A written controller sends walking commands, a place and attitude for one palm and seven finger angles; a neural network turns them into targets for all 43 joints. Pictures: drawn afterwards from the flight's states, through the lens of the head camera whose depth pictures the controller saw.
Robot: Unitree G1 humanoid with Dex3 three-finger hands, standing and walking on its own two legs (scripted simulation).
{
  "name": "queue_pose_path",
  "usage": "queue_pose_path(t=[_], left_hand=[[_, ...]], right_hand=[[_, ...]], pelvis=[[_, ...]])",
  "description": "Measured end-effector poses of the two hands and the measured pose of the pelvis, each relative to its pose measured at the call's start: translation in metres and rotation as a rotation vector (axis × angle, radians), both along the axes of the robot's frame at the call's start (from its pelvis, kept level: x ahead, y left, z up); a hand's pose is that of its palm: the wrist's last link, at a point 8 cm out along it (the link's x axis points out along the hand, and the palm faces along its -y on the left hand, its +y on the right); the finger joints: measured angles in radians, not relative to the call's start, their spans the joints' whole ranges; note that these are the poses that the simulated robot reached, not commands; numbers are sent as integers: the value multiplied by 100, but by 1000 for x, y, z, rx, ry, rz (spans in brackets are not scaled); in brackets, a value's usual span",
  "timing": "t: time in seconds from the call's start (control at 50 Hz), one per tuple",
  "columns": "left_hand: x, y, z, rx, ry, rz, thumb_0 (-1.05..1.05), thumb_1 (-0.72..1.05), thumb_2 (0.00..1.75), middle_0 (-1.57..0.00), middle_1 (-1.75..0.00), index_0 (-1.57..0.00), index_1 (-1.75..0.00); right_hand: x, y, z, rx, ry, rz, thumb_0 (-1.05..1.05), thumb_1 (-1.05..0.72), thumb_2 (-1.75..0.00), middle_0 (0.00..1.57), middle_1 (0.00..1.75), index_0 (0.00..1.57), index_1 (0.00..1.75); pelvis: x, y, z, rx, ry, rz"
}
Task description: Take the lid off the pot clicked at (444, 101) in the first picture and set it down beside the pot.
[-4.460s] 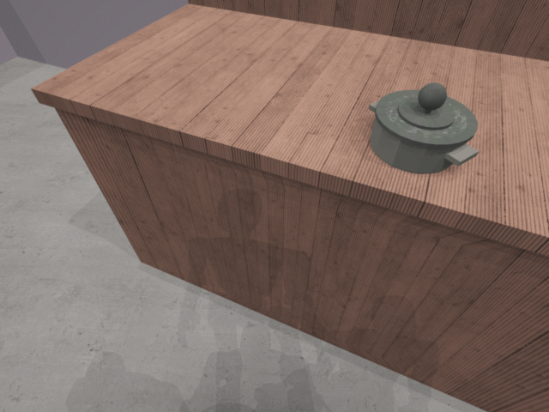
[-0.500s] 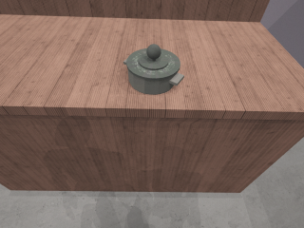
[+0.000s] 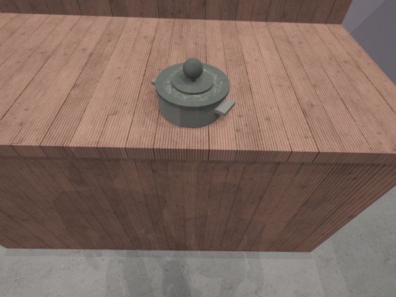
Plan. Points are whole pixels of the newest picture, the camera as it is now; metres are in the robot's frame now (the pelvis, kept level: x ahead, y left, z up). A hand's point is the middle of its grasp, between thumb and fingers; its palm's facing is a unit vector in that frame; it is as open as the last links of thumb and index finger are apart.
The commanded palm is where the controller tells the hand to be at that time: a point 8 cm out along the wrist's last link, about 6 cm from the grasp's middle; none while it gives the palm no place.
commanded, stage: come to a stop and stand still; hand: left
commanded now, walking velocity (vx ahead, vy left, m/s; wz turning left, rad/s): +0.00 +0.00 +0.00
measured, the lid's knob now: (192, 68) +0.56 +0.05 +0.17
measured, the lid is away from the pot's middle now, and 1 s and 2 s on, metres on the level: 0.00 0.00 0.00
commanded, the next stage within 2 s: look again from close up in 0.26 s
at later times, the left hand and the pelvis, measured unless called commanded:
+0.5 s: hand out of the picture -0.01 +0.17 -0.18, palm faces +0.01 -0.98 -0.19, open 7.4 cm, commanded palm none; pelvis +0.00 +0.01 -0.01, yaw -1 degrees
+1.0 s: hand out of the picture +0.00 +0.22 -0.18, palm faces +0.01 -0.98 -0.20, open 7.4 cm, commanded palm none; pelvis -0.01 +0.04 -0.01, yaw +0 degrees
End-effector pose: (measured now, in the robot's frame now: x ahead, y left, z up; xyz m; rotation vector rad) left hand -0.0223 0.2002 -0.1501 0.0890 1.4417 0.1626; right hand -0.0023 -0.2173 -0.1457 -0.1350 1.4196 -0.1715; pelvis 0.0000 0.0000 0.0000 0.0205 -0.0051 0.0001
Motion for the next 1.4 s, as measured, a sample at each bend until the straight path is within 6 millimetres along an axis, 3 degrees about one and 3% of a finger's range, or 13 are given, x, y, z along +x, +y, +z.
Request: queue_pose_path(t=[0.42, 0.6, 0.74, 0.96, 1.18, 1.4], left_hand=[[7, 7, 0, 23, -18, -26, 1, 91, 90, -20, -30, -20, -30], [29, 38, -1, 64, -114, -49, 1, 91, 90, -20, -30, -20, -30], [40, 57, 1, 75, -152, -67, 1, 91, 90, -20, -30, -20, -30], [22, 66, -3, 54, -93, -62, 1, 91, 90, -20, -30, -20, -30], [-1, 62, -5, 26, -37, -43, 1, 91, 90, -20, -30, -20, -30], [-9, 58, -7, 10, -29, -32, 1, 91, 90, -20, -30, -20, -30]], right_hand=[[35, -7, 0, -14, -86, 26, 1, -93, -90, 20, 30, 20, 30], [32, 10, -10, -4, -157, 15, 1, -93, -90, 20, 30, 20, 30], [23, 18, -5, -7, -140, 27, 1, -94, -90, 20, 30, 20, 30], [14, 25, 3, -25, -103, 39, 1, -92, -90, 20, 30, 20, 30], [26, 28, 8, -31, -121, 54, 1, -91, -90, 20, 30, 20, 30], [33, 29, 10, -31, -140, 62, 1, -91, -90, 20, 30, 20, 30]], pelvis=[[7, 2, -3, -23, 4, -11], [1, 21, -13, -31, -11, -6], [-6, 29, -11, -30, -4, -7], [-9, 36, -8, -26, 11, -7], [-12, 39, -5, -26, 9, -4], [-14, 38, -4, -25, 6, -1]])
